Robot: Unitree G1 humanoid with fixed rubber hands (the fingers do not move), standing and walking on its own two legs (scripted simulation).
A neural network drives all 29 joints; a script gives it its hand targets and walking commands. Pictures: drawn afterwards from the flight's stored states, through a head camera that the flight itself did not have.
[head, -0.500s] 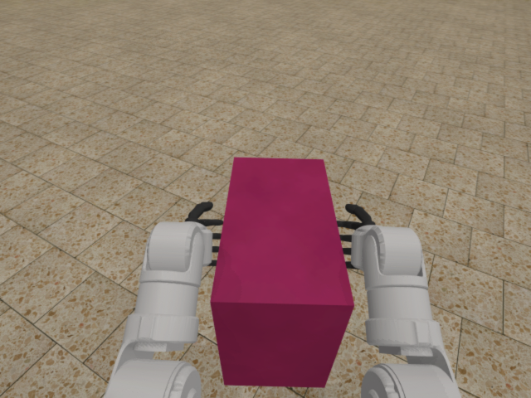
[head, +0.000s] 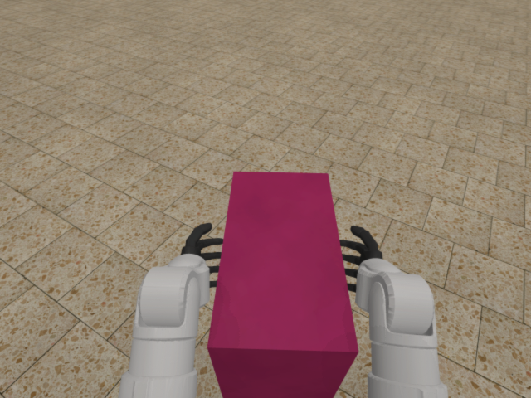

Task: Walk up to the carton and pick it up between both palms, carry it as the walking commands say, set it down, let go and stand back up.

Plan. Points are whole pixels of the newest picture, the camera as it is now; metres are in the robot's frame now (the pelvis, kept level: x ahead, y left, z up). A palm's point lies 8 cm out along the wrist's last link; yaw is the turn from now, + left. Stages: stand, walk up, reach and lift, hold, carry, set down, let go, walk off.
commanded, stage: carry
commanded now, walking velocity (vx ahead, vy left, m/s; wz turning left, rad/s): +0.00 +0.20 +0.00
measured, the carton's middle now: (278, 286) +0.32 +0.00 +0.01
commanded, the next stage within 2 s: none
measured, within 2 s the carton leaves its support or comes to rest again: neither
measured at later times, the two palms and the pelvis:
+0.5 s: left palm (140, 280) +0.27 +0.19 +0.10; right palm (325, 298) +0.25 -0.06 +0.10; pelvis -0.03 +0.09 +0.01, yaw -3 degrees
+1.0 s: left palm (10, 322) +0.20 +0.32 +0.10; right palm (218, 345) +0.19 +0.07 +0.10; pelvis -0.10 +0.22 +0.02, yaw -4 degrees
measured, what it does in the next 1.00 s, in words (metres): steps to the left: right foot, then left foot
